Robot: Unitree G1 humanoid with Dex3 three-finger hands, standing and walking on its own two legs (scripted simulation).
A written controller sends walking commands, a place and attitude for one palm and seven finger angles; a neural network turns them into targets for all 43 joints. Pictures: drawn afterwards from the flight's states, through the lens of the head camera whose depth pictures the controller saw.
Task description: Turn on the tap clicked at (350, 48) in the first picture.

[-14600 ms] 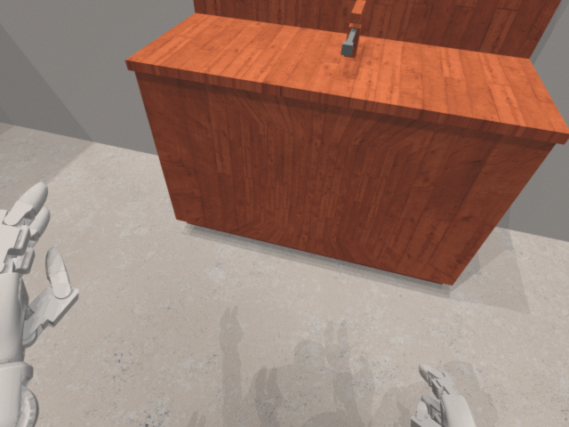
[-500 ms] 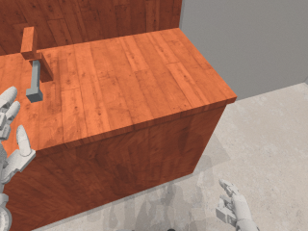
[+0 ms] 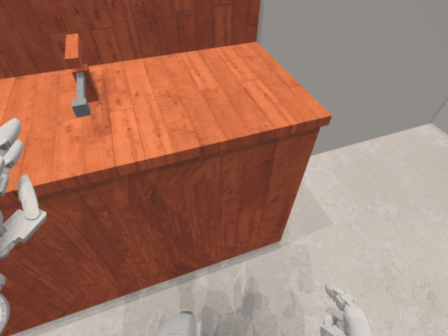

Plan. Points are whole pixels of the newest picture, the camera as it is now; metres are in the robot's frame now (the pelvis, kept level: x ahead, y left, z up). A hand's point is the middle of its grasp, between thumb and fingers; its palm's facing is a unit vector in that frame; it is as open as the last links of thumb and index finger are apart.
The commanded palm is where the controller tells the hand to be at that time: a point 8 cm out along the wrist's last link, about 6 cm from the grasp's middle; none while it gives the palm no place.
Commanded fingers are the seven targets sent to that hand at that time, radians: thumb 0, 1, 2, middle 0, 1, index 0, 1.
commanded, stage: come to a stop and stand still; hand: left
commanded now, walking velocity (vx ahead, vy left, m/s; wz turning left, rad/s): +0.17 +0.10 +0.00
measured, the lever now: (81, 107) +0.52 +0.32 +0.13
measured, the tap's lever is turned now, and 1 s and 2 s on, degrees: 0 0 0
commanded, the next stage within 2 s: look again from close up in 0.50 s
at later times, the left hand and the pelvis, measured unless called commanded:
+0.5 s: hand (25, 231) +0.20 +0.25 +0.19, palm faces +0.39 -0.80 -0.45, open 7.4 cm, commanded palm +0.14 +0.30 +0.19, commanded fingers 0.00 0.90 0.90 -0.20 -0.30 -0.20 -0.30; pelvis -0.01 +0.01 +0.00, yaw +2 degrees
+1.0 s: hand out of the picture +0.24 +0.32 +0.20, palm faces +0.42 -0.81 -0.41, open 7.4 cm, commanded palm +0.18 +0.34 +0.19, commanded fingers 0.00 0.90 0.90 -0.20 -0.30 -0.20 -0.30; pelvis +0.02 +0.06 +0.02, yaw -1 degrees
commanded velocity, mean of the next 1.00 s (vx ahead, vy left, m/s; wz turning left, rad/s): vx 0.06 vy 0.00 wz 0.00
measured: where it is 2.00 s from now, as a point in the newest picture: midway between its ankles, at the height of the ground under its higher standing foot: outside the picture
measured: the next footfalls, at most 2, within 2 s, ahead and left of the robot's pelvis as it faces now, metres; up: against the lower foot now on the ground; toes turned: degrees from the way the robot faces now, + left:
left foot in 0.24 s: +0.00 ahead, +0.17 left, +0.00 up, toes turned +3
left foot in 0.72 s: +0.10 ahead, +0.10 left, +0.00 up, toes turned +0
